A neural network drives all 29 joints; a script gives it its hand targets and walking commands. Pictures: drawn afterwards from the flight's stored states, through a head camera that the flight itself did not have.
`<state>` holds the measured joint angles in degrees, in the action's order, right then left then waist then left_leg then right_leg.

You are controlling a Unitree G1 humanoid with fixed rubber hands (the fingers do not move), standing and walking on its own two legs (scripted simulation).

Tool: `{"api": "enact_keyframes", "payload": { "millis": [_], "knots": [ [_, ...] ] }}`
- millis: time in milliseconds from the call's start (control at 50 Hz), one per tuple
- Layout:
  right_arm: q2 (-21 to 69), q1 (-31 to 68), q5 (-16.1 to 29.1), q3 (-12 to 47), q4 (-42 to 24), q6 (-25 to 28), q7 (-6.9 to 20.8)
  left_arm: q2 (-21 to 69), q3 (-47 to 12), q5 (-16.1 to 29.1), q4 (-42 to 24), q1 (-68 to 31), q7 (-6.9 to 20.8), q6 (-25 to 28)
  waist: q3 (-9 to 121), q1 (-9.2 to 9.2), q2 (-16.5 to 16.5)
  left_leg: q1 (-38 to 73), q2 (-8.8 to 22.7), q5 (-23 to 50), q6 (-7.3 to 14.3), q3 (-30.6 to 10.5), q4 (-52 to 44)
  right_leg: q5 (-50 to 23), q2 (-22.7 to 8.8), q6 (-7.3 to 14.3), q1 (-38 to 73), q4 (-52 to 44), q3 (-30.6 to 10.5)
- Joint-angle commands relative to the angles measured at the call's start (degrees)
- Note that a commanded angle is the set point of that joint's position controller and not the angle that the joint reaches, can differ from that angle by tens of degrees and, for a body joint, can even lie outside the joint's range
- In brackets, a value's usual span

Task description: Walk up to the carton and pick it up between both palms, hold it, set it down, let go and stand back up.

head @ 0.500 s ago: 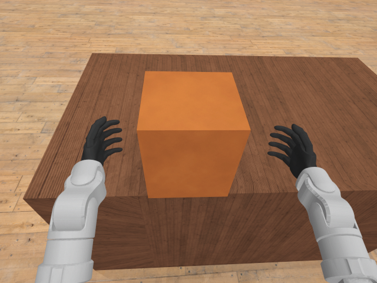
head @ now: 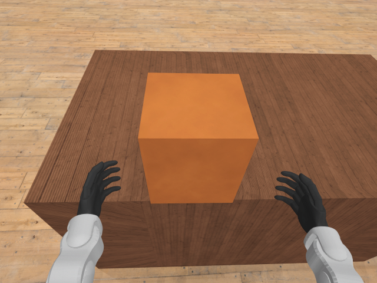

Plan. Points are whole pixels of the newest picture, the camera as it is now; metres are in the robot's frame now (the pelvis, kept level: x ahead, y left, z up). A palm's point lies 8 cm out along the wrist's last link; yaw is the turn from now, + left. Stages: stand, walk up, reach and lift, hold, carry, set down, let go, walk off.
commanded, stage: set down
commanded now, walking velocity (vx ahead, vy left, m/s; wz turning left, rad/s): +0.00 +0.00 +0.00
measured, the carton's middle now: (192, 141) +0.41 +0.01 +0.06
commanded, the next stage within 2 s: let go in 1.38 s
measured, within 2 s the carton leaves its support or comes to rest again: neither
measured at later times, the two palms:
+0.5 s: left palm (83, 242) +0.19 +0.22 +0.00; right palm (300, 252) +0.19 -0.21 -0.01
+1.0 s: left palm (74, 257) +0.17 +0.25 -0.06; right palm (288, 266) +0.18 -0.21 -0.06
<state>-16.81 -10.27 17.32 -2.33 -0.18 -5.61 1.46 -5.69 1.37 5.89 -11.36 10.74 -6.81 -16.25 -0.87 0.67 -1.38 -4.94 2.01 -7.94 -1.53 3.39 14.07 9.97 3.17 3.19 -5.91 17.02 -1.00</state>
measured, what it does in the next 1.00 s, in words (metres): stands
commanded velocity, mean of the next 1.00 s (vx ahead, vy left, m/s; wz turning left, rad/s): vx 0.00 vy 0.00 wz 0.00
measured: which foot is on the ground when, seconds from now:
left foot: down 0.00-1.00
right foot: down 0.00-1.00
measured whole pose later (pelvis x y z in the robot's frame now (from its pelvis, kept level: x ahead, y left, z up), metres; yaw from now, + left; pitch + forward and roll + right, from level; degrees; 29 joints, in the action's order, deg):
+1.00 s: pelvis +0.01 +0.02 +0.00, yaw +1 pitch -3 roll +0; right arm -11.8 -14.8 4.0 -0.9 30.5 8.0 2.1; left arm -11.5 -0.2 1.5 21.0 15.1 -1.7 -5.1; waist -1.7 1.1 -0.5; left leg -4.1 1.3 -11.9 -0.5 2.8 18.8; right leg 12.0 2.4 2.0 -2.9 17.7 -0.6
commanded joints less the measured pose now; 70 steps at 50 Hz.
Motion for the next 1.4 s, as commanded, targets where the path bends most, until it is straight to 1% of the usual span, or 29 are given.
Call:
{"api": "enact_keyframes", "payload": {
  "millis": [0,100,200,360,460,540,680,820,960,1180,1200,1220,1240,1260,1320,1360,1380],
  "knots": [
    [-6.7,3.5,-0.6,-2.8,-8.4,3.7,0.3,-3.2,0.1,-0.2,-7.8,-3.4,0.1,5.0,7.7,0.38,-1.5,11.3,-1.8,9.4,1.7,-3.1,1.5,-12.9,-2.4,-2.9,-6.9,-4.0,-2.9],
    [-5.9,-1.5,-1.4,-2.2,-7.0,6.0,0.4,-3.9,-0.6,-1.0,-5.7,0.9,0.7,8.1,6.7,0.41,-1.5,11.5,-1.9,11.4,1.5,-3.2,1.9,-14.7,-2.4,-3.0,-6.1,-4.0,-2.8],
    [-5.1,-5.0,-2.8,-1.5,-4.7,8.1,0.7,-4.8,-1.2,-1.7,-2.0,3.9,1.1,11.0,5.3,0.46,-1.2,11.7,-1.9,12.3,1.3,-3.2,2.1,-14.5,-2.4,-2.8,-6.1,-4.4,-2.6],
    [-3.2,-6.7,-6.0,-1.5,0.8,10.6,1.4,-6.6,-1.9,-2.3,5.1,4.7,1.2,14.2,2.3,0.72,0.0,10.4,-1.5,9.4,1.1,-2.7,2.1,-8.1,-2.6,-1.9,-7.9,-5.2,-2.2],
    [-1.9,-5.6,-8.5,-1.5,5.2,11.4,1.6,-7.5,-2.0,-2.6,10.5,3.4,1.3,14.9,1.0,0.76,0.2,8.7,-1.3,6.2,1.2,-2.3,2.1,-4.3,-2.9,-1.5,-8.6,-5.3,-2.1],
    [-1.2,-4.4,-10.1,-1.5,8.7,11.9,1.7,-8.1,-1.8,-2.6,14.0,2.4,1.4,15.1,1.6,0.77,0.2,7.9,-1.1,5.6,1.2,-2.0,2.4,-4.0,-3.0,-1.5,-8.0,-4.8,-2.0],
    [-1.0,-3.8,-11.8,-1.1,15.3,12.9,1.1,-9.2,-0.8,-3.5,19.0,2.2,2.6,14.2,2.5,0.59,0.6,8.0,-1.3,8.8,0.8,-1.4,3.4,-7.5,-2.7,-1.8,-5.9,-4.0,-1.3],
    [-1.1,-2.9,-12.5,-0.6,20.5,14.4,0.7,-10.0,-0.1,-4.1,22.5,2.0,4.0,13.4,2.7,0.45,1.1,9.2,-1.3,11.9,0.3,-1.1,4.6,-9.2,-2.2,-2.1,-5.4,-3.5,-0.2],
    [-0.8,-1.4,-13.5,-0.4,25.6,15.3,0.4,-10.8,0.1,-4.6,26.4,0.7,5.3,12.3,1.6,0.39,1.7,9.3,-1.2,11.8,0.2,-0.8,5.5,-7.7,-2.2,-2.0,-6.1,-3.2,0.7],
    [-0.4,0.9,-15.8,-0.4,32.6,16.8,0.0,-11.8,0.6,-5.4,31.3,-1.2,6.3,10.9,1.5,0.16,1.5,9.3,-1.2,11.6,0.3,-0.4,6.7,-8.2,-2.2,-2.3,-6.2,-2.0,1.7],
    [0.6,-1.6,-14.3,1.1,23.9,18.5,0.2,-11.4,1.5,-3.9,26.0,3.6,6.0,12.6,4.4,3.20,-2.6,7.8,-2.3,17.3,0.9,0.0,5.4,-15.4,-3.0,-3.1,-0.8,-2.9,0.8],
    [-0.1,-2.3,-14.4,1.5,27.7,18.2,-0.1,-11.0,1.3,-5.0,30.2,3.7,6.1,12.8,3.5,0.98,-1.7,8.4,-3.0,16.9,0.5,-0.2,5.4,-19.1,-3.3,-3.7,-0.9,-2.5,0.1],
    [0.5,-1.9,-14.5,2.1,30.0,18.0,-0.2,-11.3,2.1,-5.8,31.7,2.7,6.5,12.6,2.6,0.86,-0.7,8.8,-3.3,15.7,0.3,-0.4,5.4,-18.1,-3.5,-3.6,-1.2,-2.9,0.2],
    [0.6,-1.6,-14.9,1.9,31.3,17.7,-0.5,-11.2,2.0,-6.4,33.0,1.8,6.9,12.2,1.2,0.22,-0.1,9.4,-3.1,13.5,0.2,-0.4,5.2,-15.6,-3.6,-3.4,-2.5,-3.2,0.3],
    [1.6,0.3,-16.5,1.1,32.6,16.7,-1.3,-11.6,1.7,-6.4,33.7,-1.9,7.5,11.1,-1.5,0.10,1.1,8.2,-2.0,7.7,0.6,-0.1,4.7,-5.9,-3.7,-2.7,-5.4,-3.6,1.0],
    [2.0,1.7,-17.3,0.5,33.5,16.1,-1.5,-11.9,1.5,-6.4,34.2,-3.8,7.3,10.7,-1.6,-0.01,2.0,7.0,-1.5,6.1,0.6,0.1,4.9,-2.6,-3.5,-2.2,-5.9,-3.1,1.3],
    [2.0,2.2,-17.7,0.1,34.1,16.1,-1.4,-12.0,1.3,-6.4,34.4,-4.2,7.1,10.6,-1.4,-0.18,2.3,6.6,-1.3,5.9,0.6,0.1,5.1,-2.1,-3.4,-2.1,-5.8,-2.6,1.5]
  ]
}}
